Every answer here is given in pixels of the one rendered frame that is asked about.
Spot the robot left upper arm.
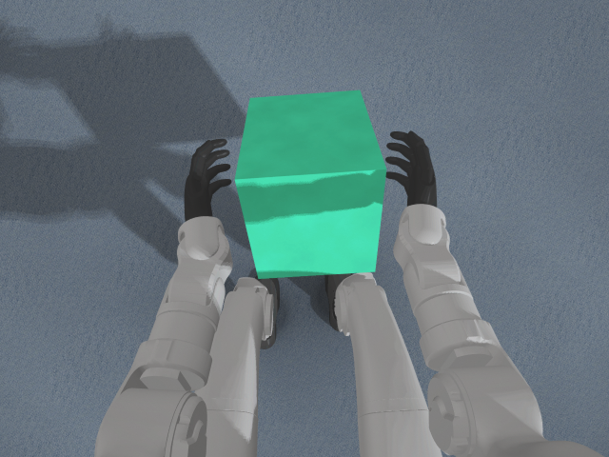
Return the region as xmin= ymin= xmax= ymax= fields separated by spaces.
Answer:
xmin=96 ymin=388 xmax=207 ymax=457

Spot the robot left hand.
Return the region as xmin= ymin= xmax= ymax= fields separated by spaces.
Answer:
xmin=185 ymin=139 xmax=231 ymax=221

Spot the robot right shin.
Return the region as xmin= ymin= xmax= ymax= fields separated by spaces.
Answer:
xmin=334 ymin=272 xmax=387 ymax=317

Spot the right robot thigh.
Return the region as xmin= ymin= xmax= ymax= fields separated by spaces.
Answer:
xmin=336 ymin=282 xmax=442 ymax=457

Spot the robot right hand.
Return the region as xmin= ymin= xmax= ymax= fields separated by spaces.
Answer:
xmin=385 ymin=131 xmax=437 ymax=207

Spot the robot right upper arm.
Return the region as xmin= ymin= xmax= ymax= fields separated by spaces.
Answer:
xmin=427 ymin=366 xmax=604 ymax=457

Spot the right robot forearm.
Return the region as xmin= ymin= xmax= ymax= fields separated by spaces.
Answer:
xmin=393 ymin=204 xmax=542 ymax=431

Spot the carton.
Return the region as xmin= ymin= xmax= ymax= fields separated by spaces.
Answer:
xmin=235 ymin=90 xmax=386 ymax=279

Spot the left robot forearm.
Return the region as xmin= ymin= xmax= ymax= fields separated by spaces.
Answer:
xmin=94 ymin=216 xmax=233 ymax=457

